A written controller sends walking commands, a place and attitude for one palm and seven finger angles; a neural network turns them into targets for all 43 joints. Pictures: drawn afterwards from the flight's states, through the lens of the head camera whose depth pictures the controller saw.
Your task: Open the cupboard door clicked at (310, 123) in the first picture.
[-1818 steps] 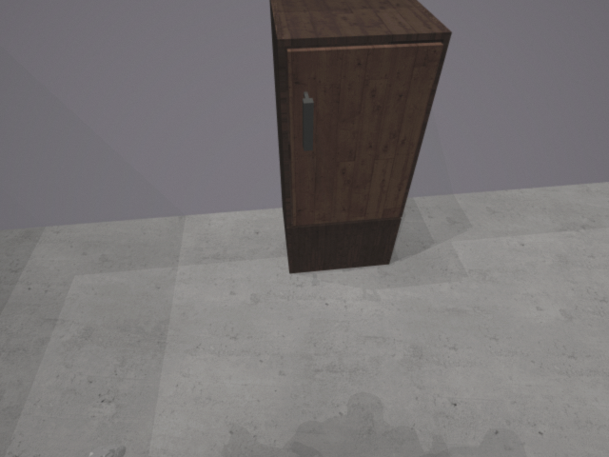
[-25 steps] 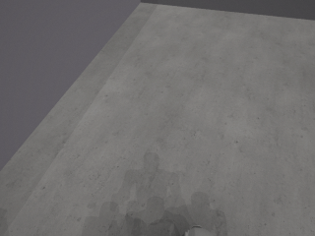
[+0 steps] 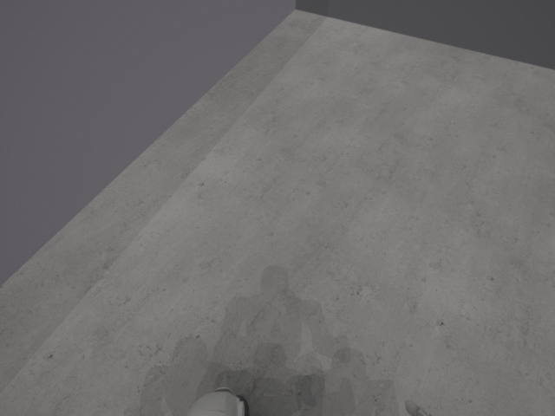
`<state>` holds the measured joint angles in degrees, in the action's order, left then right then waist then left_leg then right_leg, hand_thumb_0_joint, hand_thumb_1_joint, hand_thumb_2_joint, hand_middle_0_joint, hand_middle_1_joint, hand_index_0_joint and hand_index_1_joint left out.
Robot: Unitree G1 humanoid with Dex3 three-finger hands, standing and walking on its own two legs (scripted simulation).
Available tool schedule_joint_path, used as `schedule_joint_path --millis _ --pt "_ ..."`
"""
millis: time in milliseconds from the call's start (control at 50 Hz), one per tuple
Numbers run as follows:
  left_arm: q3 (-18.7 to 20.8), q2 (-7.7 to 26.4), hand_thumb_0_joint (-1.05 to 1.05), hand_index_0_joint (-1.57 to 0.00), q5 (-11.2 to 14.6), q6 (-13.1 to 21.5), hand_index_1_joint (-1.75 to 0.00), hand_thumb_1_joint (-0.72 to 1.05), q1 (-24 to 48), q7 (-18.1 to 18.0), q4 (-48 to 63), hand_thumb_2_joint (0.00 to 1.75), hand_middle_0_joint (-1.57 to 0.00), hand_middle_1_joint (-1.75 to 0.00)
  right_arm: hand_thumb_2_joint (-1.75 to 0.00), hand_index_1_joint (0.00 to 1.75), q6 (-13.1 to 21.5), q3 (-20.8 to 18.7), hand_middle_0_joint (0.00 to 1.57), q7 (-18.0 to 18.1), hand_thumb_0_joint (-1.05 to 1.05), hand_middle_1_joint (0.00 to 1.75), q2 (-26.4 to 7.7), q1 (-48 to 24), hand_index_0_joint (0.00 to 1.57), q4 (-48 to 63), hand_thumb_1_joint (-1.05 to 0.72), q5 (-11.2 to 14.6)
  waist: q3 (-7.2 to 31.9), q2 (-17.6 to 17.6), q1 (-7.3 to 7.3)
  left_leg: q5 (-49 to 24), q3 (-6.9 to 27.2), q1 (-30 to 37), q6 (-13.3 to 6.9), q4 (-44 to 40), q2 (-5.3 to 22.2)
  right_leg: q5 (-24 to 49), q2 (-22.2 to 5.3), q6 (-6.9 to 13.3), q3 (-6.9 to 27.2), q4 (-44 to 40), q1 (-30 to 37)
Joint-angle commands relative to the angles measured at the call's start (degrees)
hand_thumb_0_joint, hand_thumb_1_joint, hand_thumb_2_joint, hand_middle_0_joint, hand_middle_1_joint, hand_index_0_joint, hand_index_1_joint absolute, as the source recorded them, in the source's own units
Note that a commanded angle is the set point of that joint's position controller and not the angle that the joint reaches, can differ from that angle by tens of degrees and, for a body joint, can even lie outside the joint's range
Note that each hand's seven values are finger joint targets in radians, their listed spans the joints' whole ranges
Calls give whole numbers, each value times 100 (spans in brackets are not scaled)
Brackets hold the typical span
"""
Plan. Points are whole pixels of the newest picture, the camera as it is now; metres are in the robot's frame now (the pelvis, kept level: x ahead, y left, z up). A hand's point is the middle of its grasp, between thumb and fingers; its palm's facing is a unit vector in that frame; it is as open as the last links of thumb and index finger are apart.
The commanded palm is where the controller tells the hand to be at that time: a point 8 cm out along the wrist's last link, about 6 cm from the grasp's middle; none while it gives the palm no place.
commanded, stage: turn to face it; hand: left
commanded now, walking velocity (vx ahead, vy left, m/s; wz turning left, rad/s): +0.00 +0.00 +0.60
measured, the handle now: out of the picture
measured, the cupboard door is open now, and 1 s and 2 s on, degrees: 50 50 50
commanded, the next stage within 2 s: none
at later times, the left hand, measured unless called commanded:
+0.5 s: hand (177, 388) +0.18 +0.17 -0.14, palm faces +0.23 -0.93 -0.28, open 7.4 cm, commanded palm none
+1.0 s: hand out of the picture +0.10 +0.19 -0.16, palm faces +0.55 -0.79 -0.25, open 7.4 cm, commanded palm none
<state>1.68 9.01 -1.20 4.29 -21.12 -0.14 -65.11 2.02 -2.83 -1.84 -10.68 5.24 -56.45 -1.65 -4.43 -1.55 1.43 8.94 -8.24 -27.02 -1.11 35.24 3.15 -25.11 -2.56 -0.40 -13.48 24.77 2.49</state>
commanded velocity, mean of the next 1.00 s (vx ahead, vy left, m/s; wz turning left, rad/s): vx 0.00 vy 0.00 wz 0.60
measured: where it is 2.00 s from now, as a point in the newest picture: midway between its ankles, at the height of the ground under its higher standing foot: (290, 401)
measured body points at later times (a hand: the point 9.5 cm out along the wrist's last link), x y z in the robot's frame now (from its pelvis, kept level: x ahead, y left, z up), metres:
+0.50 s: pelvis +0.11 -0.05 +0.00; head +0.17 -0.05 +0.45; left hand +0.16 +0.22 -0.12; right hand +0.22 -0.29 -0.16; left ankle +0.10 +0.08 -0.69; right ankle +0.12 -0.16 -0.73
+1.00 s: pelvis +0.15 -0.04 +0.00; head +0.19 +0.01 +0.45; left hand +0.07 +0.23 -0.14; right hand +0.40 -0.19 -0.12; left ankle +0.12 +0.06 -0.73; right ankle +0.22 -0.19 -0.65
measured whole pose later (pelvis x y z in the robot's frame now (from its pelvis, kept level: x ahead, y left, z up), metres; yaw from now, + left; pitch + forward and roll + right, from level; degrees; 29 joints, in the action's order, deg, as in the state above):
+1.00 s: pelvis +0.15 -0.04 +0.00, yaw +33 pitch +1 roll -1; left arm 3.7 15.6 -1.0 -3.4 -9.5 -0.1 -50.6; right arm -1.9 -2.4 -0.5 -14.5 5.7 -50.0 -1.5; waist -7.0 -1.5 1.2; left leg 14.8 -0.9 -19.0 -1.9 33.1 -0.3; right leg -25.6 -5.5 -4.9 -1.0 64.1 -28.7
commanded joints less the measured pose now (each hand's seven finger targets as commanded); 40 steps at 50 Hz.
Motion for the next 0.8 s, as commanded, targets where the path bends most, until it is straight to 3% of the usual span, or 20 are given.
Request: schedule_joint_path --millis 0,20,40,80,140,220,300,360,380,400,420,440,460,480,520,620,680,720,760,780 --pt "107 565 0 -20 152 8 -30 90 -146 -21 686 90 -20 -30 -90 30 67 -299 20 204 0 30 -1564 2483 20 -287 -90 -43 1677 1977 -982 -3359 3291 3936 -1428 -886 2153 -742 87 -216 236 4532 -3119" --pt "129 816 0 -20 117 -63 -30 90 347 -57 866 90 -20 -30 -90 30 -5 -285 20 263 0 30 -1609 2347 20 -276 -90 60 1592 1202 -921 -3007 3468 3407 -1611 -1259 2251 -905 -15 -99 1125 5216 -3230" --pt "178 657 0 -20 65 -76 -30 90 567 -63 1084 90 -20 -30 -90 30 -1 -284 20 281 0 30 -1646 1900 20 -91 -90 52 802 769 -719 -2284 3456 2451 -1634 -1460 2297 -703 -185 -148 1216 5431 -3540" --pt "201 571 0 -20 -5 -207 -30 90 568 -32 961 90 -20 -30 -90 30 45 -140 20 316 0 30 -1117 1002 20 209 -90 63 468 1040 -295 -1141 2696 1248 -1077 -1827 1648 25 -431 -265 1424 5171 -3444" --pt "253 495 0 -20 -10 -402 -30 90 144 17 892 90 -20 -30 -90 30 45 -97 20 310 0 30 -1032 491 20 394 -90 45 708 807 33 -879 1790 611 -727 -1847 1090 450 -319 -357 1266 4370 -2765" --pt "307 557 0 -20 8 -510 -30 90 497 -10 1192 90 -20 -30 -90 30 -63 -196 20 271 0 30 -1209 520 20 480 -90 26 820 625 -37 4 2122 570 -783 -1965 1015 468 -199 -409 1193 3504 -2762" --pt "302 585 0 -20 19 -517 -30 90 964 -37 1522 90 -20 -30 -90 30 -197 -304 20 239 0 30 -1256 523 20 541 -90 -16 710 848 -159 550 2458 458 -785 -1814 904 317 25 -388 1081 2171 -2349" --pt "340 699 0 -20 42 -456 -30 90 612 -58 1527 90 -20 -30 -90 30 -277 -364 20 235 0 30 -1260 352 20 648 -90 21 873 898 32 359 2528 178 -600 -1358 674 804 215 -327 1045 827 -1323" --pt "389 910 0 -20 30 -411 -30 90 373 -91 1505 90 -20 -30 -90 30 -283 -357 20 221 0 30 -1095 279 20 714 -90 66 941 480 177 475 2342 -276 -373 -870 380 1019 -75 -256 1346 -55 -591" --pt "496 1442 0 -20 -59 -342 -30 90 158 -141 1518 90 -20 -30 -90 30 -275 -299 20 186 0 30 -695 306 20 823 -90 121 1063 -1140 294 1387 1432 -1195 109 467 -352 860 -1496 150 2760 -999 135" --pt "510 1800 0 -20 -72 -352 -30 90 306 -161 1628 90 -20 -30 -90 30 -254 -313 20 164 0 30 -684 233 20 936 -90 95 988 -1850 272 2609 807 -1304 375 2038 -628 1927 -2771 751 3652 -1142 -428" --pt "445 1651 0 -20 -42 -343 -30 90 577 -195 1694 90 -20 -30 -90 30 -298 -332 20 134 0 30 -829 272 20 914 -90 64 825 -1114 94 2478 1053 -1181 327 2975 -316 2621 -2712 981 3127 -851 -818" --pt "372 1257 0 -20 -26 -296 -30 90 931 -211 1737 90 -20 -30 -90 30 -344 -317 20 122 0 30 -768 352 20 777 -90 42 733 -913 -144 2047 1113 -1291 392 3354 -155 3370 -2242 873 2576 -634 -728" --pt "325 1190 0 -20 0 -300 -30 90 982 -201 1747 90 -20 -30 -90 30 -375 -295 20 106 0 30 -708 375 20 685 -90 40 825 -1000 -198 1836 944 -1325 493 3497 -103 4316 -1860 745 2072 -286 -468" --pt "292 1119 0 -20 11 -308 -30 90 867 -194 1722 90 -20 -30 -90 30 -408 -233 20 56 0 30 -638 253 20 727 -90 79 782 -1100 -130 1600 670 -1244 557 3084 -70 5213 -1594 560 1242 -87 -142" --pt "311 1319 0 -20 -19 -302 -30 90 318 -170 1534 90 -20 -30 -90 30 -419 -109 20 -4 0 30 -535 -324 20 855 -90 96 598 -1060 129 1421 171 -678 554 1550 -219 6088 -1571 437 796 167 173" --pt "363 1490 0 -20 -35 -314 -30 90 345 -161 1572 90 -20 -30 -90 30 -402 -74 20 -5 0 30 -597 -403 20 931 -90 89 667 -1092 102 1369 -35 -200 447 787 -318 6311 -1673 475 676 454 109" --pt "390 1576 0 -20 -24 -310 -30 90 490 -144 1617 90 -20 -30 -90 30 -374 -106 20 14 0 30 -726 -150 20 938 -90 85 844 -1142 -57 1095 -147 428 322 185 -477 6485 -1659 390 524 929 -65" --pt "391 1633 0 -20 48 -315 -30 90 722 -114 1715 90 -20 -30 -90 30 -336 -202 20 46 0 30 -1053 614 20 767 -90 32 1213 -707 -536 -299 -50 1973 125 -687 -378 5557 -1564 82 278 2082 -939" --pt "340 1350 0 -20 93 -341 -30 90 902 -68 1891 90 -20 -30 -90 30 -296 -368 20 74 0 30 -1639 1110 20 670 -90 -10 1534 566 -837 -2210 1493 3269 -474 -774 869 2388 -972 -259 178 3346 -2536"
